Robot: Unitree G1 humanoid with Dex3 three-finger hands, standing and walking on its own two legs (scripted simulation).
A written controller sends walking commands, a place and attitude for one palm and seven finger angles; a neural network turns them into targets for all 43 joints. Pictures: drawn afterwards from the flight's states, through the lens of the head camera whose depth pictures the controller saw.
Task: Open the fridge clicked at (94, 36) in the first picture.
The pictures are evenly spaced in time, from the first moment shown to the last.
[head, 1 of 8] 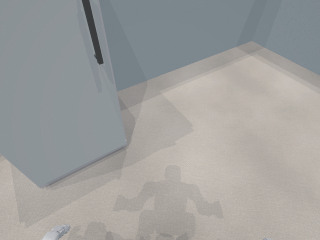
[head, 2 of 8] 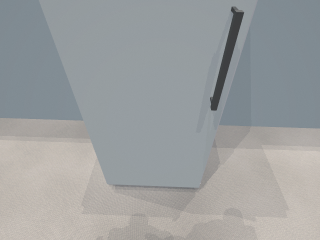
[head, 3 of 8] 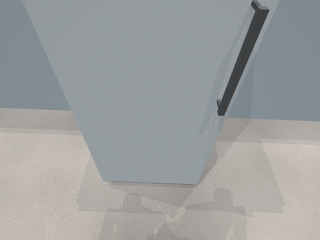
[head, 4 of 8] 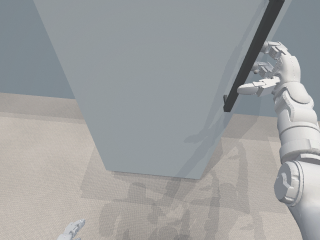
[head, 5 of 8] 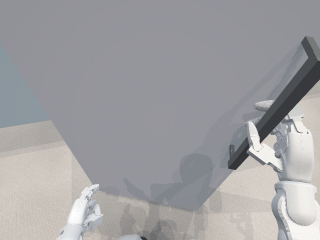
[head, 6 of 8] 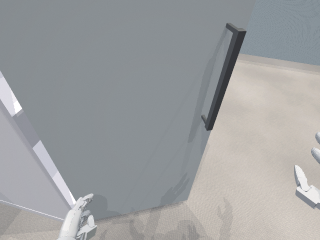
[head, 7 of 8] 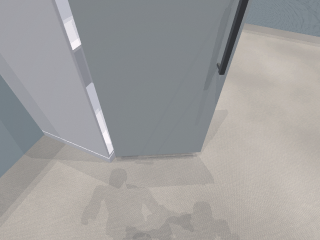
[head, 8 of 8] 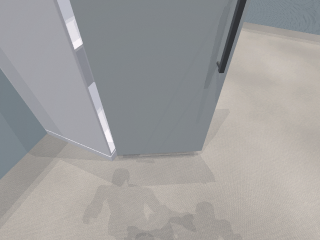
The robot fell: no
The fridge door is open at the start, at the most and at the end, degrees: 0 74 63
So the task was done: yes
